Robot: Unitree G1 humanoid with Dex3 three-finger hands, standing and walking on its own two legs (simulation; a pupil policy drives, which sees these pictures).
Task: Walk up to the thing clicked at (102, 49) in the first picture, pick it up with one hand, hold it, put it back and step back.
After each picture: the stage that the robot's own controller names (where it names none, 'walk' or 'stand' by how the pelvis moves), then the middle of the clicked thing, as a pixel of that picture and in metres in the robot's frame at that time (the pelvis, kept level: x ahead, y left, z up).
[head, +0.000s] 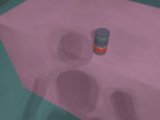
stand; (101, 42) +0.61 -0.09 +0.00
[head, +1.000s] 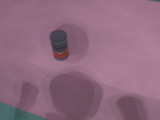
rise first; (59, 45) +0.53 +0.12 +0.03
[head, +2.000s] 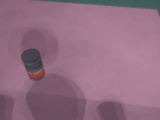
stand; (33, 65) +0.45 +0.19 +0.02
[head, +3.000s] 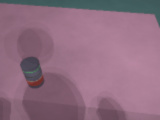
stand; (33, 73) +0.43 +0.19 +0.00
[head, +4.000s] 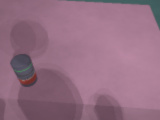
stand; (25, 71) +0.41 +0.21 +0.01
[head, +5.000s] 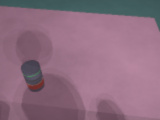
stand; (33, 76) +0.42 +0.19 +0.00
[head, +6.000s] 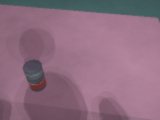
stand; (35, 76) +0.42 +0.18 +0.00
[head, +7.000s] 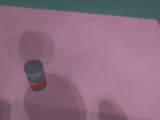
rise first; (36, 75) +0.42 +0.18 +0.00
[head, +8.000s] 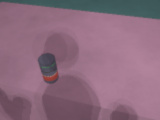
rise first; (49, 68) +0.45 +0.16 +0.01
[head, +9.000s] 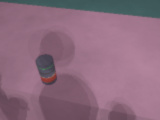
go down; (47, 70) +0.44 +0.16 +0.01
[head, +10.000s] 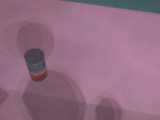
go down; (36, 65) +0.45 +0.15 +0.02
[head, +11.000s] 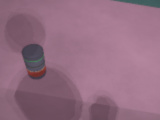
go down; (35, 62) +0.43 +0.14 +0.04
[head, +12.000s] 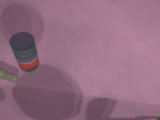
close in; (26, 53) +0.43 +0.16 +0.07
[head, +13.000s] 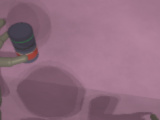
close; (24, 44) +0.46 +0.16 +0.09
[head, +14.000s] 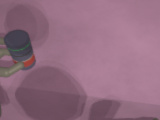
lift; (21, 51) +0.44 +0.16 +0.08
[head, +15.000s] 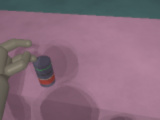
lift; (44, 71) +0.44 +0.16 +0.04
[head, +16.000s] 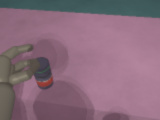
close; (42, 73) +0.43 +0.16 +0.03
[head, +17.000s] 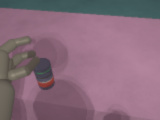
close; (44, 74) +0.43 +0.15 +0.02
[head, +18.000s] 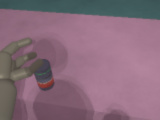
close; (43, 75) +0.43 +0.16 +0.02
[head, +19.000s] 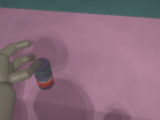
close; (43, 74) +0.43 +0.16 +0.02
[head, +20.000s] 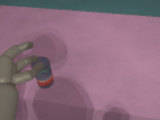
close; (43, 73) +0.43 +0.16 +0.02
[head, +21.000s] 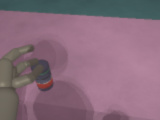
close; (42, 75) +0.43 +0.16 +0.02
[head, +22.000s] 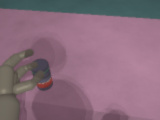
close; (42, 75) +0.43 +0.16 +0.02
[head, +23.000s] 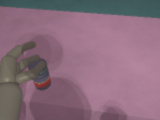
close; (40, 74) +0.43 +0.16 +0.02
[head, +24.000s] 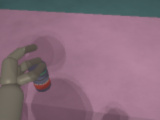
stand; (40, 76) +0.42 +0.16 +0.02
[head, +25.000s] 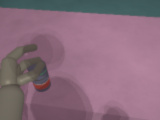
stand; (39, 76) +0.42 +0.16 +0.02
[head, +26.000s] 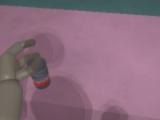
stand; (39, 73) +0.43 +0.16 +0.02
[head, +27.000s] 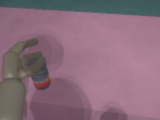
close; (39, 74) +0.43 +0.16 +0.02
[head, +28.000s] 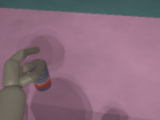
stand; (40, 75) +0.42 +0.16 +0.02
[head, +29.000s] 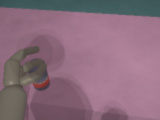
stand; (39, 75) +0.43 +0.16 +0.02
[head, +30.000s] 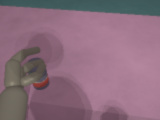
stand; (38, 74) +0.43 +0.16 +0.02
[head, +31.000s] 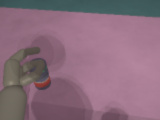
stand; (40, 74) +0.43 +0.16 +0.02
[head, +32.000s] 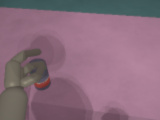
stand; (39, 74) +0.43 +0.16 +0.02
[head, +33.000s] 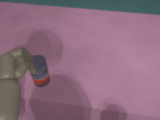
crouch; (39, 71) +0.43 +0.16 +0.02
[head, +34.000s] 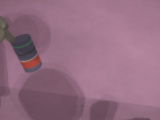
lower; (27, 53) +0.46 +0.17 +0.06
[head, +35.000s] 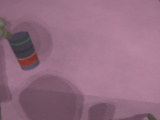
lower; (24, 51) +0.47 +0.17 +0.08
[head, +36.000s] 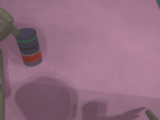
lower; (29, 47) +0.48 +0.15 +0.08
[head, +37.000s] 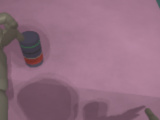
lower; (31, 50) +0.48 +0.14 +0.08
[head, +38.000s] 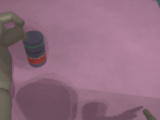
lower; (35, 49) +0.48 +0.13 +0.08
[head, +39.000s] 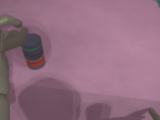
loosen; (33, 52) +0.47 +0.14 +0.08
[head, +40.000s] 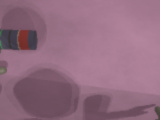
lower; (18, 39) +0.50 +0.18 +0.06
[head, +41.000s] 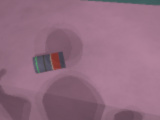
open; (49, 62) +0.46 +0.15 +0.03
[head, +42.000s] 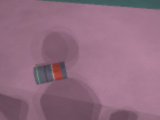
stand; (50, 72) +0.42 +0.14 +0.02
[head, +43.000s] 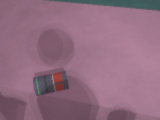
stand; (51, 83) +0.37 +0.13 +0.02
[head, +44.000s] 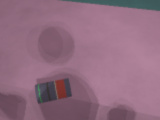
stand; (54, 90) +0.34 +0.12 +0.01
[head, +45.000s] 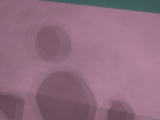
stand; out of the picture +0.25 +0.25 -0.69
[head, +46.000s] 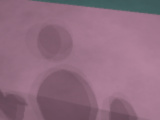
stand; out of the picture +0.29 +0.26 -0.74
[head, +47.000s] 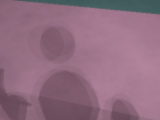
stand; out of the picture +0.33 +0.26 -0.74
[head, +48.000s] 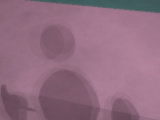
stand; out of the picture +0.33 +0.26 -0.74
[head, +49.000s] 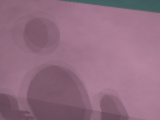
stand; out of the picture +0.31 +0.26 -0.74
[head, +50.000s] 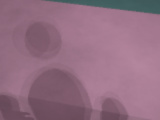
stand; out of the picture +0.31 +0.27 -0.74
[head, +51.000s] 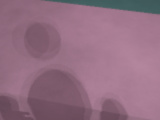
stand; out of the picture +0.31 +0.26 -0.73
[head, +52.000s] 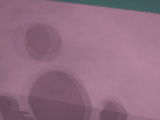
stand; out of the picture +0.31 +0.26 -0.72
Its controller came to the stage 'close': yes
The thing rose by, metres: 0.01
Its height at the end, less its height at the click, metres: -0.75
